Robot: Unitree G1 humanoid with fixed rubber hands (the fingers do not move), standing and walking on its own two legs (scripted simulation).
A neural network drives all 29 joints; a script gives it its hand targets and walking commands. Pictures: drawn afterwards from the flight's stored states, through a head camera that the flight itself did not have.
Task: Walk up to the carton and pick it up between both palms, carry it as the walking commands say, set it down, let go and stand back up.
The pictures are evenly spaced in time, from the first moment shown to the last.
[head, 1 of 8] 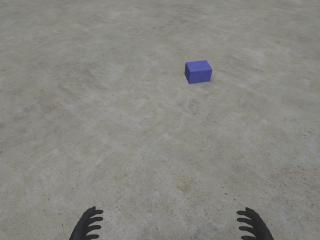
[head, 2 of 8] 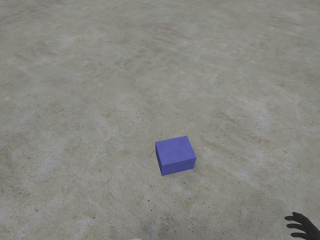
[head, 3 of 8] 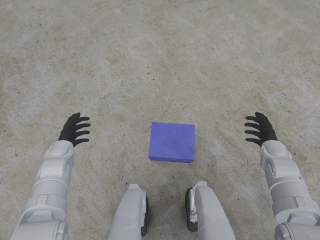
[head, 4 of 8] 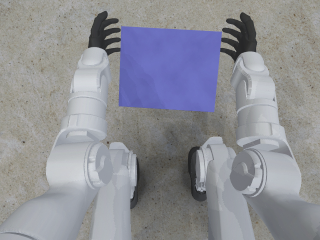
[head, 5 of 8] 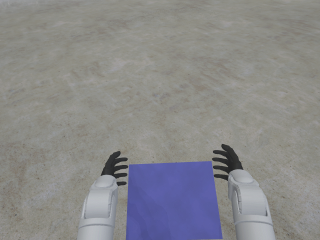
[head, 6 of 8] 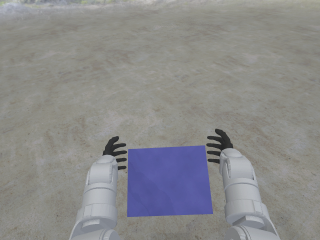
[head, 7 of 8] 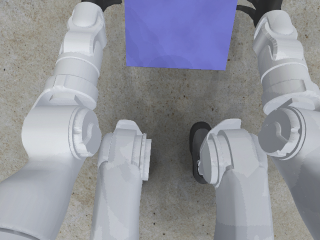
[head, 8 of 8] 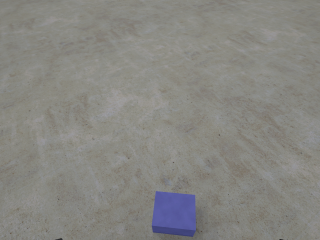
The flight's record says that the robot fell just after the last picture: no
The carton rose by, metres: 0.70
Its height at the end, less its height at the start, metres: +0.00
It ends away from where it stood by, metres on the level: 1.12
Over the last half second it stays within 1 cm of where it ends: yes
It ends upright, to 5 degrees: yes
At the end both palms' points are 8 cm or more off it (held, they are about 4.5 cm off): yes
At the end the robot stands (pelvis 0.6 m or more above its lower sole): yes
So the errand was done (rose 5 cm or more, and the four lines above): yes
